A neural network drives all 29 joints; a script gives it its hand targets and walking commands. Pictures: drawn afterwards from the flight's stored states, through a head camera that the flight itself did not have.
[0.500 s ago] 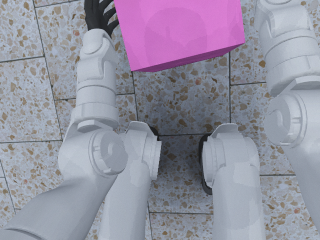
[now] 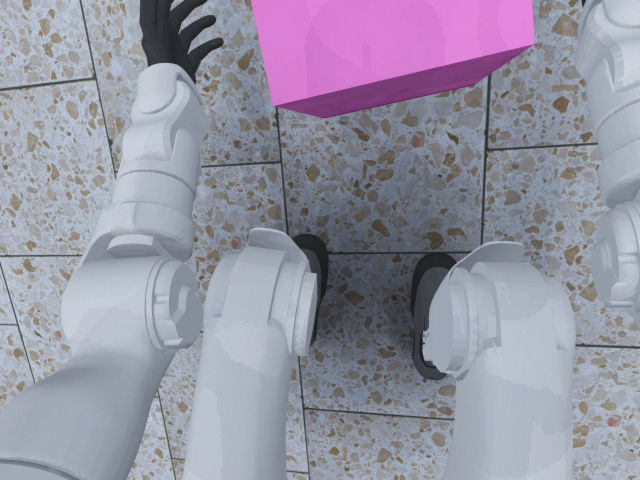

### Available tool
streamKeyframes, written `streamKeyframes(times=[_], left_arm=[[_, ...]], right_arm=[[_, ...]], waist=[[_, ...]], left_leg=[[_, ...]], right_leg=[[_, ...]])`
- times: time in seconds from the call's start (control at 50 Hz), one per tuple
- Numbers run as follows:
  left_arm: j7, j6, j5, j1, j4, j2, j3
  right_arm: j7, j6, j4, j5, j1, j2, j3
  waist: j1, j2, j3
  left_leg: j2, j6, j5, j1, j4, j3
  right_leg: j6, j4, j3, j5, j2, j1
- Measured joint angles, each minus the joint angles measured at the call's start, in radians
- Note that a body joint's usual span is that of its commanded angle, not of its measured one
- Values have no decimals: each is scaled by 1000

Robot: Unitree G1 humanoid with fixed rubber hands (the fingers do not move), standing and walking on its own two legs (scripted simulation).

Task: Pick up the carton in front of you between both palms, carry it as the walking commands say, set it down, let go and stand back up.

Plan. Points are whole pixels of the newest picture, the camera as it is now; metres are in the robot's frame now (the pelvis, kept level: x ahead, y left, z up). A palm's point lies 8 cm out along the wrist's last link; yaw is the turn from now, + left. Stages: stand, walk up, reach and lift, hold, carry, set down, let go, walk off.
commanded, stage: set down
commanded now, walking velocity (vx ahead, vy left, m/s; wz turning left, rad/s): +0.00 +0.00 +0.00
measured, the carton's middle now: out of the picture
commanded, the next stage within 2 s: let go in 1.06 s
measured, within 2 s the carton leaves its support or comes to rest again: neither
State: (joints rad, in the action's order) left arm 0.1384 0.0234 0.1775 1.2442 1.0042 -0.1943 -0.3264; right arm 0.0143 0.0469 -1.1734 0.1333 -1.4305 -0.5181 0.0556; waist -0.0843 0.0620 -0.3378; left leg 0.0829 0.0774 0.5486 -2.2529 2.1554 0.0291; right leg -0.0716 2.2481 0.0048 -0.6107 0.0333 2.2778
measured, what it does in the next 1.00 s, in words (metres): rises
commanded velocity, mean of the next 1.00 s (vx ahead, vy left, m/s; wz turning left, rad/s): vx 0.00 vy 0.00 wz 0.00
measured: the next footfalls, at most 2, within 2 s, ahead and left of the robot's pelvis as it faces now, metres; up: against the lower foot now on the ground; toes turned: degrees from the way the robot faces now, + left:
none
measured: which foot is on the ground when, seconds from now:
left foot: down 0.00-1.00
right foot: down 0.00-1.00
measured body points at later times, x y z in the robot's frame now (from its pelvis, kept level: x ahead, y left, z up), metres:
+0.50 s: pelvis +0.00 +0.01 +0.10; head +0.34 -0.03 +0.40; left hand +0.52 +0.17 -0.03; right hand +0.58 -0.21 -0.03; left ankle +0.13 +0.12 -0.33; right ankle +0.09 -0.09 -0.33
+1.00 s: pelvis +0.02 +0.00 +0.23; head +0.33 -0.04 +0.55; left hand +0.51 +0.17 +0.12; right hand +0.58 -0.22 +0.13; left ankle +0.12 +0.12 -0.33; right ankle +0.09 -0.09 -0.33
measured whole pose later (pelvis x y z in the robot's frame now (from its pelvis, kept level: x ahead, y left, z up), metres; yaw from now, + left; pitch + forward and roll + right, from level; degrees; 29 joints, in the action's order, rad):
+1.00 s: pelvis +0.02 +0.00 +0.23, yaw -3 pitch +45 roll +4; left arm 0.17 0.21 0.03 0.96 0.61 -0.03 -0.38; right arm -0.12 0.20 -1.04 -0.03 -1.28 -0.46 -0.15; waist -0.11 -0.02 0.04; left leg 0.05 0.04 0.37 -1.73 1.31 -0.01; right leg -0.04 1.38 0.03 -0.41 0.06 1.75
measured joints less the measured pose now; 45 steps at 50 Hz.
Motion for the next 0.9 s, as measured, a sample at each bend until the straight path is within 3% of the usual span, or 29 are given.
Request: streamKeyframes(times=[0.08, 0.14, 0.22, 0.32, 0.48, 0.72, 0.9], left_arm=[[16, 17, 88, 24, 2, -29, 91], [47, 37, 109, 28, -50, -6, 117], [97, 79, 84, 1, -149, 54, 96], [131, 135, -5, -54, -225, 107, 41], [102, 130, -82, -126, -255, 136, 3], [94, 191, -71, -238, -420, 154, 3], [55, 197, -112, -262, -403, 151, -27]], right_arm=[[-8, 12, 8, 53, -51, -21, 45], [-14, 30, 32, 62, -64, -32, 57], [-26, 76, 66, 50, -56, -28, 48], [-52, 120, 62, 4, -38, -6, -16], [-92, 97, 2, -50, 9, 6, -109], [-107, 149, 189, -88, 127, 0, -129], [-129, 167, 152, -129, 132, 33, -169]], waist=[[6, 4, -23], [6, 7, -16], [6, -4, 13], [5, -36, 95], [-7, -54, 241], [-17, -50, 304], [-21, -85, 355]], left_leg=[[-8, -13, -17, 2, 2, 8], [-2, -19, -31, 7, -10, 12], [2, -29, -37, 44, -49, 11], [-1, -39, -35, 107, -148, 3], [-6, -48, -42, 162, -304, -4], [-14, -48, -92, 291, -529, -10], [-25, -36, -149, 439, -738, -31]], right_leg=[[3, 0, 1, 18, -8, -6], [10, -11, 6, 24, -16, -19], [18, -53, 8, 23, -21, -62], [25, -160, 8, 24, -18, -129], [38, -323, 17, 40, -8, -184], [43, -546, 34, 99, 8, -301], [31, -755, 31, 163, 19, -444]])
